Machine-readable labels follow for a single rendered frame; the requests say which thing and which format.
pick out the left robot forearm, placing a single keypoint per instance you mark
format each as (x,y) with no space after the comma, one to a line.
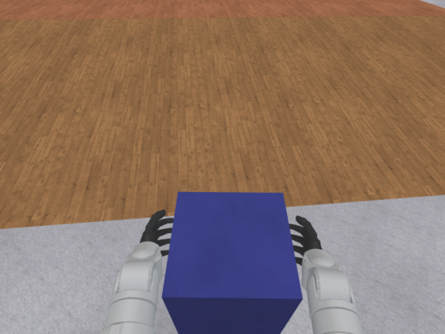
(135,294)

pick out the right robot hand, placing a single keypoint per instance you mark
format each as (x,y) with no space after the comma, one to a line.
(309,239)

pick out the carton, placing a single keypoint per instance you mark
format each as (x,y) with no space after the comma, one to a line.
(231,266)

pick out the left robot hand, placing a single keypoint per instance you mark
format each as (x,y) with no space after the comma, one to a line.
(152,233)

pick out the right robot forearm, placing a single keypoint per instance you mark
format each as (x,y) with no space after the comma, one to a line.
(332,305)

